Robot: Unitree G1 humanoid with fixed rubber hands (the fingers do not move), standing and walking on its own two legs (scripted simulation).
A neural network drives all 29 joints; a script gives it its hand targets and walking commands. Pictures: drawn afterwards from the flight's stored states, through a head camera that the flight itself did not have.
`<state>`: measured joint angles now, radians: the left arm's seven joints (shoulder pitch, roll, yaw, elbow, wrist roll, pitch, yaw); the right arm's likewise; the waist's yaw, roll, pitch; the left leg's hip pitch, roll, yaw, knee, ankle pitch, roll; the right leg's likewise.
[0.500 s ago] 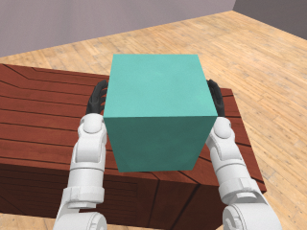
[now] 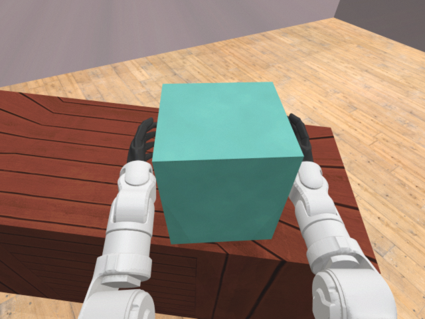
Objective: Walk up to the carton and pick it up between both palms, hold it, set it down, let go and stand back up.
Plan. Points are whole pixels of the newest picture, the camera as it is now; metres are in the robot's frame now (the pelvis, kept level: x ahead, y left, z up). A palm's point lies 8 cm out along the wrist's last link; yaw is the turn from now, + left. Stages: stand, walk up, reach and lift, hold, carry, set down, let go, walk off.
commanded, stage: set down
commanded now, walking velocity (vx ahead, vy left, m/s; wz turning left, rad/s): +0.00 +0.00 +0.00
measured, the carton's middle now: (220, 165) +0.40 +0.01 +0.10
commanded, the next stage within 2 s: none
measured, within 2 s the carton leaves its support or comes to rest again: neither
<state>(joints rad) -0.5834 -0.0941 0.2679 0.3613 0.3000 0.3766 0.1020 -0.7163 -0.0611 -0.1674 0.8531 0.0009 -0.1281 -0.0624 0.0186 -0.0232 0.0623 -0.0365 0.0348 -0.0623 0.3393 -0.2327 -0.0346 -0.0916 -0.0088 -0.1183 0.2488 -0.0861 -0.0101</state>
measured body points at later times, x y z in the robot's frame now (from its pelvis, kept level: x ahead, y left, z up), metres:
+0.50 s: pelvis +0.00 -0.02 +0.00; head +0.02 -0.02 +0.45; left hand +0.40 +0.15 +0.09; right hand +0.44 -0.15 +0.12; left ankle -0.03 +0.14 -0.75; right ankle +0.04 -0.11 -0.75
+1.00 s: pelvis +0.01 -0.02 +0.00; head +0.06 -0.04 +0.44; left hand +0.41 +0.15 +0.06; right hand +0.47 -0.14 +0.08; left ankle -0.03 +0.14 -0.75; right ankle +0.04 -0.11 -0.75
